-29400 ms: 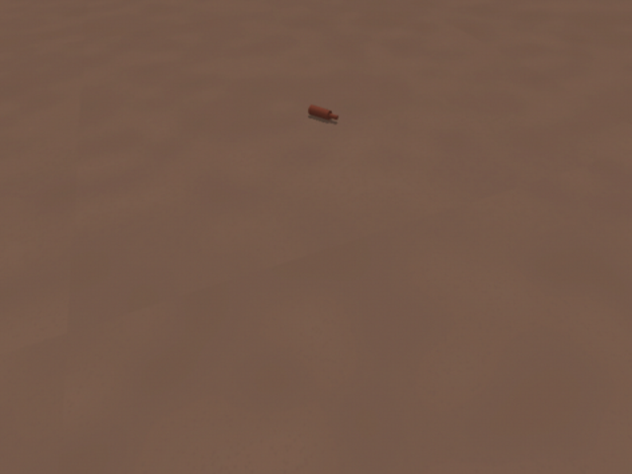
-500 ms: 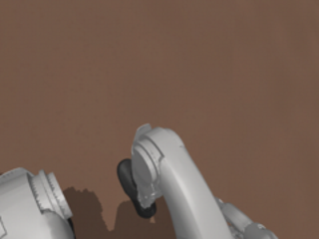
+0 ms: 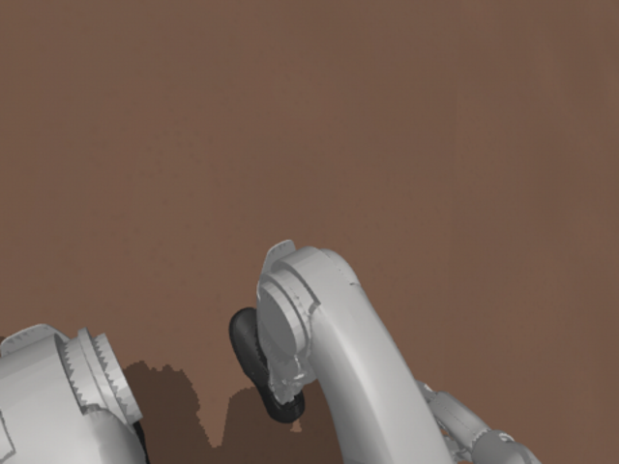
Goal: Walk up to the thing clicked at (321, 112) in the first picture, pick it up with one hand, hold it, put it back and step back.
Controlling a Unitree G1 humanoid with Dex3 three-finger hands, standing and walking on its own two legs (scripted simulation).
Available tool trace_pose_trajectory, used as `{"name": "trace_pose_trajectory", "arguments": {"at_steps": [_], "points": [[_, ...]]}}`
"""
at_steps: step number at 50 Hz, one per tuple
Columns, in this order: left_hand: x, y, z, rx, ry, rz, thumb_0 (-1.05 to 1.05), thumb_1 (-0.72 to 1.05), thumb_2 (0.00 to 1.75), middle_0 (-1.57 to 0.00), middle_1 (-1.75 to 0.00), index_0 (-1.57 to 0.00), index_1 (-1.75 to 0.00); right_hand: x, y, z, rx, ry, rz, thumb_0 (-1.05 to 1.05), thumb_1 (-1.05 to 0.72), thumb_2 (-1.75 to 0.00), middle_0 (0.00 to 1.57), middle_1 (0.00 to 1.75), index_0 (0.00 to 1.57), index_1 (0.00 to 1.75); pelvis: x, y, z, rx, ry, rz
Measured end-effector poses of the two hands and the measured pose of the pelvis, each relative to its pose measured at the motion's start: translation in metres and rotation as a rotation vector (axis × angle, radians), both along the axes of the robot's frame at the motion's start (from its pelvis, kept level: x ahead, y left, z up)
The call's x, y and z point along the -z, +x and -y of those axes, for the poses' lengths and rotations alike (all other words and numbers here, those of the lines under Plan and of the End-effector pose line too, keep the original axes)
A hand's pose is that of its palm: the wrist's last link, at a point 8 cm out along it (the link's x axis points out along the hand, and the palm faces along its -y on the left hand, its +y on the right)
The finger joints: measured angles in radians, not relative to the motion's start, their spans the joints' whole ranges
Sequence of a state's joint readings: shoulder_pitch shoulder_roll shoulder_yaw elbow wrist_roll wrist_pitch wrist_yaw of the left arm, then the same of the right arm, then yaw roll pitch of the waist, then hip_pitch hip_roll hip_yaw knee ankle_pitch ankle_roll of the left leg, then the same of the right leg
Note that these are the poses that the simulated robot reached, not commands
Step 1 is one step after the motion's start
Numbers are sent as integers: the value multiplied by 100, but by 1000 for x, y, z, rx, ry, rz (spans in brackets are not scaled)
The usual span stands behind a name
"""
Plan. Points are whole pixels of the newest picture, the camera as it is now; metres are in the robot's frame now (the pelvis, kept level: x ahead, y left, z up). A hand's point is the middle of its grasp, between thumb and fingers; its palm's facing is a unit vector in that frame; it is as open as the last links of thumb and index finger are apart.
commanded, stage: settle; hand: left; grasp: from above
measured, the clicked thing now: out of the picture +0.47 +0.35 -0.28
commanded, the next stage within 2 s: lift in 0.98 s
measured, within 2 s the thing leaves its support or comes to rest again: leaves its support in 0.38 s
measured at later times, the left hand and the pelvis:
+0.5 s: hand out of the picture +0.45 +0.37 -0.23, palm faces -0.41 -0.14 -0.90, open 8.9 cm; pelvis +0.00 +0.00 +0.00, yaw +1 degrees
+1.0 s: hand out of the picture +0.44 +0.38 -0.15, palm faces -0.46 -0.12 -0.88, open 8.8 cm; pelvis +0.00 -0.01 +0.02, yaw +5 degrees
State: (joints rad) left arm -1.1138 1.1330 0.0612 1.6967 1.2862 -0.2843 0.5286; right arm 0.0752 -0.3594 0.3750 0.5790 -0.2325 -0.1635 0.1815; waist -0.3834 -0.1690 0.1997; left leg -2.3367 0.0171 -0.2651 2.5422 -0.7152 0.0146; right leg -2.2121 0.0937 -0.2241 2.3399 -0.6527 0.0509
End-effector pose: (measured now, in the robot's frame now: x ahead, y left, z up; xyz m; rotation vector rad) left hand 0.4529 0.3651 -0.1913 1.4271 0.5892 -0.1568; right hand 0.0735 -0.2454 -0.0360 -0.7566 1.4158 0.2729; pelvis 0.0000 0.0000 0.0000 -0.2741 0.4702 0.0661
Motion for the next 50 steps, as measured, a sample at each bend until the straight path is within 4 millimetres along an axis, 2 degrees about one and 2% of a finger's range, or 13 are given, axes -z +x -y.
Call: {"name": "trace_pose_trajectory", "arguments": {"at_steps": [13, 20, 25, 31, 38, 50], "points": [[-1, 4, 0, 0, 7, 0, 1, 13, 47, -64, -77, -70, -67, 0, -4, 1, 13, 0, -14, 0, -91, -90, 20, 30, 20, 30, 0, 1, 1, 0, 4, -9], [-9, 4, -1, 4, 11, 16, 1, 13, 44, -66, -74, -73, -63, 1, 1, 3, 24, 5, -9, 0, -91, -90, 20, 30, 20, 30, -2, 3, 2, -2, 5, -25], [-24, 5, -5, 1, 21, 42, 1, 14, 43, -68, -73, -75, -62, 3, 8, 5, 33, 14, 12, 0, -91, -90, 20, 30, 20, 30, -3, 4, 2, -7, 7, -37], [-50, 3, -15, -10, 43, 51, 1, 14, 41, -69, -71, -76, -60, 8, 19, 7, 56, 35, 44, 0, -91, -90, 20, 30, 20, 30, -6, 4, 2, -17, 15, -56], [-77, -2, -23, -23, 57, 6, 1, 15, 39, -70, -70, -77, -58, 14, 27, 7, 99, 55, 67, 0, -91, -90, 20, 30, 20, 30, -11, 4, 1, -31, 28, -80], [-101, -6, -12, 42, 26, -16, 1, 14, 39, -71, -68, -79, -57, 12, 21, 16, 158, 15, 49, 0, -91, -89, 20, 30, 20, 30, -20, -1, 5, -52, 48, -91]]}}
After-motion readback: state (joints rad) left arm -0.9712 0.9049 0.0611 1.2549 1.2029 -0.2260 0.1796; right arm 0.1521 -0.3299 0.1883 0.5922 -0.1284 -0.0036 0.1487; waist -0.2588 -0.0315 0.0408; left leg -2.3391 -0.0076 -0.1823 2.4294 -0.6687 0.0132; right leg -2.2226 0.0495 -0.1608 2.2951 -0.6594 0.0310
